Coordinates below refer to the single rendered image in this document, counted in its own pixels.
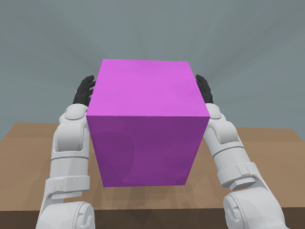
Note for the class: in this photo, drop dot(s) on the robot left forearm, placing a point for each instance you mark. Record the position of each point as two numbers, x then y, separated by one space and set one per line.
69 158

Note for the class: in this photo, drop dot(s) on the pedestal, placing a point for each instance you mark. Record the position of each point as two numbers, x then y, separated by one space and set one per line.
25 164

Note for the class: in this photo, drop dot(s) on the left robot hand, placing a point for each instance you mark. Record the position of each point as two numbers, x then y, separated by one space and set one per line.
83 92

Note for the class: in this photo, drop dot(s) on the left robot upper arm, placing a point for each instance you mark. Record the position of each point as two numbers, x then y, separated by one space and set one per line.
67 215

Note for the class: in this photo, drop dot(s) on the right robot upper arm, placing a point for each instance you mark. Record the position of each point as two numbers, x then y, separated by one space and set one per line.
253 208

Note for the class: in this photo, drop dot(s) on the robot right forearm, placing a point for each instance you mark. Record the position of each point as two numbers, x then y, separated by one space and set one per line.
235 170

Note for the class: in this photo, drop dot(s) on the carton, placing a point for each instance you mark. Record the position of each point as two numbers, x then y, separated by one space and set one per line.
147 119

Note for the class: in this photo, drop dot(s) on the right robot hand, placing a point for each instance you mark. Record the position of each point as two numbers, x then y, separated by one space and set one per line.
204 89

